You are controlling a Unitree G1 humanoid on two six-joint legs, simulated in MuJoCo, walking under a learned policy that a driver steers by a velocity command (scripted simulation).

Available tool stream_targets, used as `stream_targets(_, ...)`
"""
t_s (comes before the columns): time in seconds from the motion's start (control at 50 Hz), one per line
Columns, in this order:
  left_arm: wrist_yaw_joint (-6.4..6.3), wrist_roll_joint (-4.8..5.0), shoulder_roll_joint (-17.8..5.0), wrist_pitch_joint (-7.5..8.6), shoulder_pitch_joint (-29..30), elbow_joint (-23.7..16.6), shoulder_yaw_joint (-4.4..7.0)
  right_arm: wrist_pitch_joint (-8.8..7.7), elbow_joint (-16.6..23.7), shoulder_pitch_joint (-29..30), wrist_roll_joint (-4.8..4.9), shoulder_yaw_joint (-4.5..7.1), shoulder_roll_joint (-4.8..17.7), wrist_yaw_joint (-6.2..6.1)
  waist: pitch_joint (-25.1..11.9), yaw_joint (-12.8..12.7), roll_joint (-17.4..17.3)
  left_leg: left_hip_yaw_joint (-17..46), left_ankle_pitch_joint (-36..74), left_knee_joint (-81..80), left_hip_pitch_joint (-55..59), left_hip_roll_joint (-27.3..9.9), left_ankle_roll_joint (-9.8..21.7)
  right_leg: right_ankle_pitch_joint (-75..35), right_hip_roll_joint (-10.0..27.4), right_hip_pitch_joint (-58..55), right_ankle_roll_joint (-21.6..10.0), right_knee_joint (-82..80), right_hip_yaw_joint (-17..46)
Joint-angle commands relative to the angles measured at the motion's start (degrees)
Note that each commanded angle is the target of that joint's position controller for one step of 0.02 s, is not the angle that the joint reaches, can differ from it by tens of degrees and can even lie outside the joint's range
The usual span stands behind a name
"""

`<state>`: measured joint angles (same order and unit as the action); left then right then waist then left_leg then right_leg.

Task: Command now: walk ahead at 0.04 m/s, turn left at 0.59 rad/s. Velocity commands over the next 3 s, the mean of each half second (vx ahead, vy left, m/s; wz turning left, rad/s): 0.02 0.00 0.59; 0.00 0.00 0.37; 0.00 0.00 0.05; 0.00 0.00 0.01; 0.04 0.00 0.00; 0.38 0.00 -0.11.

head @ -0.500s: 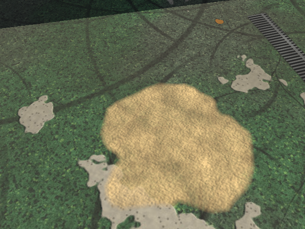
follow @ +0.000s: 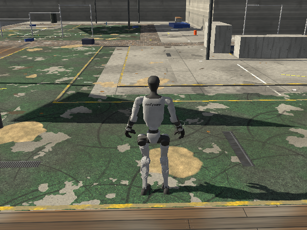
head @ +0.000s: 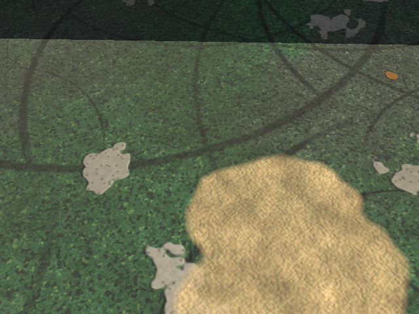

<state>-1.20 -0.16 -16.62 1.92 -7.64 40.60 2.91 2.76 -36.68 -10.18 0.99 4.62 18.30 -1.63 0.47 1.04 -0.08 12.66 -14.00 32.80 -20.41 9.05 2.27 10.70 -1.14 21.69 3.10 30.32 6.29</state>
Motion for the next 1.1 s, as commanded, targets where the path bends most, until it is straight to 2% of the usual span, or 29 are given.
stream_targets(0.02, -0.50, -1.58, -14.10, 0.67, -0.08, -4.22, 3.96, -0.67, 4.83, -3.82, -0.33, 0.57, 2.65, 0.00, -7.49, 2.72, 10.21, 1.39, -15.33, 11.57, -7.08, -1.63, 0.22, -25.20, 19.38, -16.90, -10.71, -9.52, 16.66)
stream_targets(0.04, -0.33, -2.64, -12.09, 0.32, -3.18, -3.46, 3.89, -1.33, 5.47, -2.60, -0.74, 1.65, 7.00, 0.19, -7.80, 0.07, 16.36, -3.73, -25.36, 24.94, -14.14, -1.05, -2.93, -31.59, 26.01, -17.00, -18.94, -10.67, 25.65)
stream_targets(0.06, -0.41, -2.00, -9.35, 0.28, -2.39, -4.19, 3.15, -1.37, 4.44, -3.40, -0.63, 2.82, 10.28, 0.37, -7.47, -0.07, 10.99, -3.30, -22.24, 33.11, -15.23, -3.95, -4.51, -30.91, 24.84, -16.76, -19.29, -9.47, 21.48)
stream_targets(0.1, -0.71, -0.66, -6.42, -0.26, 0.61, -4.79, 2.43, 0.04, 2.54, -3.46, 0.06, 3.10, 9.12, -0.03, -5.31, 0.32, 6.34, -4.79, -15.72, 37.63, -16.27, -5.68, -6.63, -25.59, 17.77, -15.81, -14.36, -8.03, 10.52)
stream_targets(0.12, -0.91, -0.31, -6.40, -0.56, 1.17, -4.75, 2.30, 0.61, 2.79, -2.98, 0.19, 2.69, 7.60, 0.05, -4.45, 0.10, 6.65, -5.70, -13.52, 38.25, -16.50, -6.16, -7.36, -25.78, 16.73, -15.09, -13.98, -8.26, 7.89)
stream_targets(0.16, -1.28, -0.73, -7.02, -1.32, 0.53, -4.38, 2.55, 0.90, 4.05, -0.93, 0.65, 1.85, 4.88, 0.36, -3.73, -0.86, 8.80, -9.20, -10.56, 33.77, -15.42, -6.78, -8.13, -24.61, 14.45, -14.79, -14.00, -9.72, 2.95)
stream_targets(0.24, -1.51, -0.68, -9.11, -2.21, -0.35, -3.92, 3.58, 0.74, 6.35, 2.59, 0.33, 1.07, 3.32, 1.06, -5.88, -2.94, 11.43, -11.77, -9.90, 21.41, -10.30, -9.58, -8.06, -23.35, 16.63, -17.05, -15.25, -9.97, -0.21)
stream_targets(0.3, -0.88, 0.03, -10.52, -2.28, 0.34, -3.68, 4.21, 0.94, 6.76, 2.21, 0.23, 1.29, 4.07, 1.83, -6.25, -3.06, 12.31, -14.18, -8.68, 13.32, -4.10, -9.97, -6.57, -21.32, 18.12, -15.40, -15.15, -9.91, -1.89)
stream_targets(0.34, -0.52, 0.76, -11.00, -2.15, 0.48, -3.29, 4.42, 1.19, 6.76, 1.19, 0.26, 1.71, 4.61, 2.35, -5.75, -2.49, 12.18, -15.33, -6.51, 7.08, -1.19, -9.70, -4.88, -18.75, 18.90, -15.04, -14.23, -8.63, -2.39)
stream_targets(0.38, -0.45, 1.80, -10.39, -2.09, 1.10, -2.72, 4.33, 1.19, 5.31, -2.77, 0.15, 2.24, 4.48, 2.65, -5.69, -0.05, 10.45, -17.17, 1.80, -4.61, 6.51, -7.87, -1.78, -14.06, 17.56, -11.93, -10.82, -3.95, -5.19)
stream_targets(0.4, -0.21, 1.52, -8.37, -1.96, -2.02, -1.32, 3.88, 1.06, 4.76, -4.83, -0.04, 2.93, 6.04, 2.20, -5.74, 0.20, 5.61, -13.74, 8.72, -9.70, 13.50, -8.46, 0.34, -7.23, 15.22, -6.52, -6.80, 1.99, -8.67)
stream_targets(0.42, 0.18, -1.25, -4.57, -1.93, -2.95, -2.63, 2.71, 0.69, 5.72, -6.37, -0.23, 4.52, 12.87, 1.21, -5.93, -1.34, -12.25, 6.06, 29.00, -11.53, 22.90, -22.87, 5.89, 15.21, 8.30, 8.35, -0.58, 19.32, -14.87)
stream_targets(0.44, -0.49, -1.55, -5.15, -1.73, 3.23, -5.82, 2.63, -0.54, 6.90, -5.80, -2.33, 4.42, 14.95, 1.61, -6.36, 1.53, -17.52, 18.29, 33.82, -12.71, 18.64, -31.65, 17.50, 28.73, 1.61, 17.47, 1.32, 31.69, -7.86)
stream_targets(0.46, -0.84, -0.54, -7.61, -1.75, 5.27, -5.79, 3.39, -1.75, 6.58, -5.65, -2.88, 3.68, 12.29, 1.93, -6.77, 2.84, -11.41, 15.17, 29.15, -13.75, 17.27, -29.46, 17.88, 26.78, 2.81, 17.59, 0.88, 37.50, -3.36)
stream_targets(0.48, -1.03, 0.08, -8.08, -1.90, 4.71, -5.24, 3.72, -2.42, 5.98, -3.12, -2.26, 3.04, 10.56, 1.69, -4.93, 0.93, -9.49, 10.38, 25.69, -13.33, 15.72, -25.97, 14.54, 21.80, 3.56, 17.58, 0.24, 38.00, -2.35)
stream_targets(0.5, -1.43, -0.23, -7.90, -2.03, 3.44, -3.97, 3.94, -2.43, 6.09, -0.66, -1.15, 2.69, 9.11, 1.29, -4.49, -0.24, -7.03, 7.58, 22.54, -12.86, 15.25, -23.00, 11.62, 17.70, 4.02, 17.43, 0.36, 36.39, -2.00)
stream_targets(0.52, -1.65, -0.57, -8.21, -2.17, 2.74, -3.72, 4.13, -2.17, 6.22, 1.10, -0.30, 2.21, 8.20, 0.89, -4.28, -0.99, -7.70, 6.28, 23.46, -12.66, 14.26, -21.69, 10.53, 14.83, 3.86, 16.48, 0.84, 35.50, -2.01)
stream_targets(0.58, -1.01, -0.06, -6.55, -1.89, 1.27, -3.18, 3.75, -1.68, 6.20, 0.90, -0.79, 1.80, 7.74, 0.04, -6.40, -1.59, -7.82, 5.14, 25.38, -12.37, 13.58, -19.67, 10.68, 10.28, 1.79, 12.78, 1.84, 33.43, -2.71)
stream_targets(0.66, -0.54, 0.14, -5.07, -1.80, 2.77, -3.31, 2.90, -1.34, 5.83, 0.40, -0.72, 1.98, 8.24, -0.49, -6.53, -0.37, -8.24, 7.01, 19.14, -11.75, 14.48, -19.40, 10.50, 9.00, 1.36, 9.81, 2.23, 21.27, -2.37)
stream_targets(0.78, 0.68, 0.69, -5.38, -1.38, 2.54, -3.69, 2.58, -0.81, 4.92, 1.16, -1.15, 1.28, 7.74, 0.52, -4.84, 0.84, -9.13, 11.13, 16.16, -10.40, 9.65, -19.61, 10.92, 11.28, 1.22, 0.11, 0.72, 9.99, -3.47)
stream_targets(0.82, 1.23, 0.58, -4.43, -0.85, 0.35, -3.14, 2.35, -0.75, 4.67, 2.90, -0.68, 0.62, 6.52, 0.65, -4.76, -1.11, -8.33, 11.26, 16.25, -8.65, 8.59, -18.10, 9.41, 5.89, 1.02, -5.29, -0.47, 0.00, -4.17)
stream_targets(0.84, 1.44, 0.02, -3.88, -0.50, -1.09, -2.72, 2.15, -0.85, 4.31, 2.90, -0.40, 0.13, 5.33, 0.62, -4.69, -2.35, -7.30, 10.57, 13.94, -8.01, 6.80, -16.50, 7.32, -2.04, 1.41, -10.23, -1.50, -8.15, -4.12)
stream_targets(0.86, 1.32, -1.04, -5.98, -0.26, -1.73, -3.07, 2.36, -1.23, 3.79, 0.68, -1.06, -0.36, 3.80, 0.56, -5.46, -1.44, -3.68, 8.55, 7.60, -5.72, 3.93, -14.05, 3.97, -9.58, 6.29, -15.38, -3.17, -9.57, 0.02)
stream_targets(0.88, 1.03, -1.72, -10.07, -0.36, -1.25, -3.89, 2.91, -1.74, 3.27, -3.44, -2.33, -0.66, 2.58, 0.70, -6.40, 2.08, 7.23, 1.69, -5.45, 1.66, 0.51, -7.56, 0.48, -21.41, 14.88, -17.97, -7.47, -9.21, 8.17)
stream_targets(0.9, 1.18, -2.23, -7.71, -0.26, 1.13, -3.05, 2.04, -1.92, 3.83, -1.77, -2.00, -0.30, 3.51, 0.46, -4.39, 2.62, 13.46, -3.26, -11.55, 1.26, 1.56, -6.42, -2.23, -16.78, 18.92, -10.05, -14.52, -11.51, 13.64)
stream_targets(0.92, 1.33, -1.73, -4.74, 0.05, 4.40, -4.25, 1.12, -1.84, 2.95, -1.18, -2.14, 0.22, 5.51, 0.18, -2.93, 2.28, 10.71, -3.93, -9.57, 1.46, 4.48, -8.05, -3.60, -11.65, 16.80, -8.16, -14.69, -12.33, 11.73)
stream_targets(0.98, 1.20, -0.65, -5.72, 0.55, 2.10, -3.03, 1.16, -0.95, 2.68, 1.91, -2.51, -0.11, 3.41, 0.28, -2.59, 0.13, 9.10, -3.66, 2.39, -4.96, 8.30, -9.02, -3.83, -2.29, 10.42, -8.36, -8.53, -10.79, 6.15)
stream_targets(1.02, 1.16, -1.03, -5.04, 0.52, 0.91, -2.82, 0.64, -0.88, 1.81, 0.74, -2.11, -0.29, 2.81, 0.79, -1.52, -0.06, 6.41, -3.52, 3.93, -5.55, 9.58, -9.19, -2.39, 4.06, 7.67, -6.41, -6.11, -10.41, 2.74)
stream_targets(1.1, 1.07, -0.73, -4.57, 0.38, -0.08, -2.99, 0.23, -1.68, 0.28, 0.39, -2.02, -0.14, 2.74, 0.82, -0.57, -1.09, 0.85, -2.38, 5.88, -6.80, 7.37, -9.85, -1.26, 3.48, 5.50, -8.07, -5.31, -7.31, -0.16)
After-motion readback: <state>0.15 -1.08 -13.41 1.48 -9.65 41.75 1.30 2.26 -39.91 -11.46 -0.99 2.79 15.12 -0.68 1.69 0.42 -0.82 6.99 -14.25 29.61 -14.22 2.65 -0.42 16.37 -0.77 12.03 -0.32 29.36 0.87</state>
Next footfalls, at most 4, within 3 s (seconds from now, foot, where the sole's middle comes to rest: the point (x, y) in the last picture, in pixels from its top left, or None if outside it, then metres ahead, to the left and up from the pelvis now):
0.40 left None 0.01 0.14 -0.77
0.86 right None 0.10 -0.08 -0.77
2.70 left None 0.07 0.18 -0.77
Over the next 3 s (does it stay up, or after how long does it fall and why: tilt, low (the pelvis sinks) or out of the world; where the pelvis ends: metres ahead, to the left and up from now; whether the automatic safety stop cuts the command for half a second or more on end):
stays up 0.17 0.14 0.01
